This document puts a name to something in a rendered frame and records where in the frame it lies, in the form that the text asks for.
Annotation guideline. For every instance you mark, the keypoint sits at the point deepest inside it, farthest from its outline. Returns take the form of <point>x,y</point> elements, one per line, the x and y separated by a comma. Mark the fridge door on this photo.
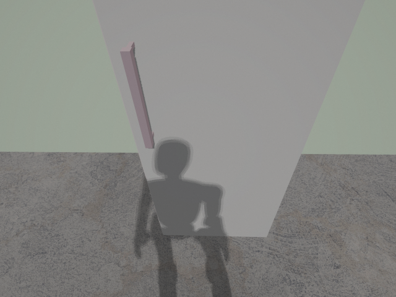
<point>232,89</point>

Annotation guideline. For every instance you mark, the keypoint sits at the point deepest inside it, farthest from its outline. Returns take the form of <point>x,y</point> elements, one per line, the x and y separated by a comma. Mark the handle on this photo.
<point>136,92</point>

